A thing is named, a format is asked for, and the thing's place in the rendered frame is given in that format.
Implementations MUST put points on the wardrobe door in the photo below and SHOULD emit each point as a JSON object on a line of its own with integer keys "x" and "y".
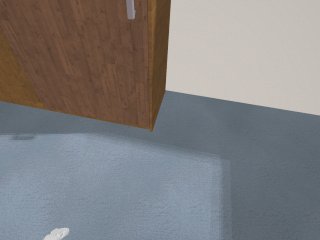
{"x": 14, "y": 82}
{"x": 83, "y": 56}

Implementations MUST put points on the robot left hand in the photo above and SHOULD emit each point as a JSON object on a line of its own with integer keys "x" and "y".
{"x": 57, "y": 234}

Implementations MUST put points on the handle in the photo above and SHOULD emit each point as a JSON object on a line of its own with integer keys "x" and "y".
{"x": 130, "y": 9}

